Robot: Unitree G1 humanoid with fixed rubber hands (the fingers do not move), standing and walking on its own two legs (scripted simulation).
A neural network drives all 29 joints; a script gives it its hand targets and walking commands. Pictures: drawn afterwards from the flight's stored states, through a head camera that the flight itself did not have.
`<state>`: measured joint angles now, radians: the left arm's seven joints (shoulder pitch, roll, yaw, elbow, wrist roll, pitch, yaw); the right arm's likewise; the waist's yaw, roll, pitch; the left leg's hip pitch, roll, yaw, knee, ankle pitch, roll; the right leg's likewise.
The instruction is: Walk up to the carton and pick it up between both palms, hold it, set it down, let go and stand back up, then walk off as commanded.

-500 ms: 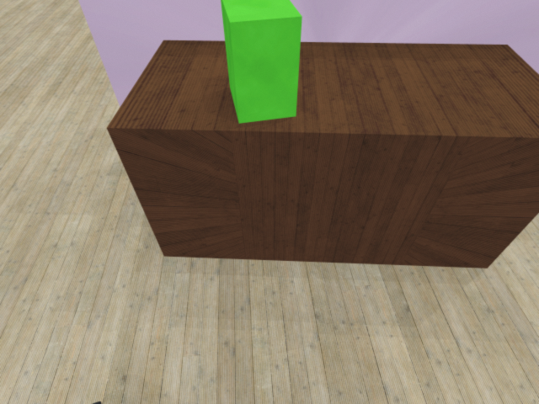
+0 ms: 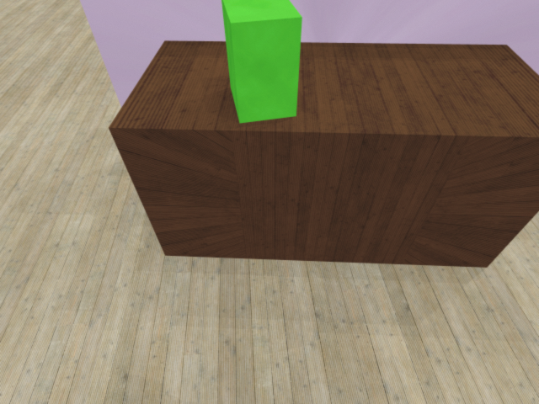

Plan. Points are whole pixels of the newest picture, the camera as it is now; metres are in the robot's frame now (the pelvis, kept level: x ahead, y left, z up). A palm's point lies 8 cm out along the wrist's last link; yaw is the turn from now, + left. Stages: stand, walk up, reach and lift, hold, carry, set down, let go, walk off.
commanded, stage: stand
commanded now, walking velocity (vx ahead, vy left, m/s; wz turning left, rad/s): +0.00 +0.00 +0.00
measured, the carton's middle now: (260, 58) +1.02 +0.07 +0.05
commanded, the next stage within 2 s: none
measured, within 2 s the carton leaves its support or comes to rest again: neither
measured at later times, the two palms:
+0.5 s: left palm out of the picture +0.07 +0.32 -0.11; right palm out of the picture +0.08 -0.31 -0.09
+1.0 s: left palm out of the picture +0.07 +0.32 -0.11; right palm out of the picture +0.08 -0.31 -0.09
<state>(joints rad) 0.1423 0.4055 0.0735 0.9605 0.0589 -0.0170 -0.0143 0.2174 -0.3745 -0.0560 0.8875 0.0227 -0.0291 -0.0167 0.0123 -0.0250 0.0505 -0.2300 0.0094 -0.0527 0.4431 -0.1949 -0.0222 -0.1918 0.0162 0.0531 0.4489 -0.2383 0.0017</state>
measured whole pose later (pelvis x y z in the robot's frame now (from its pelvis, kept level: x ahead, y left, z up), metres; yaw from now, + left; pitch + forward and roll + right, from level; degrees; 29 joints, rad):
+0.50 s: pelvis +0.00 +0.00 +0.00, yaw +0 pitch -1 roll +0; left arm 0.14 0.41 0.07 1.05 0.06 -0.02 -0.02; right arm 0.22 -0.37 -0.06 0.89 0.02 -0.03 -0.01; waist 0.01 -0.02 0.03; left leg -0.22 0.01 -0.05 0.40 -0.17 -0.03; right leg -0.19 0.01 0.05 0.41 -0.21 0.00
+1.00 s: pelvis +0.00 +0.00 +0.00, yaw +0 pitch -1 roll +0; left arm 0.14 0.41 0.07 1.06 0.06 -0.02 -0.02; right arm 0.22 -0.37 -0.06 0.90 0.02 -0.03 -0.01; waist 0.01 -0.02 0.03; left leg -0.22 0.01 -0.05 0.39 -0.16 -0.03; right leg -0.19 0.01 0.05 0.40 -0.21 0.00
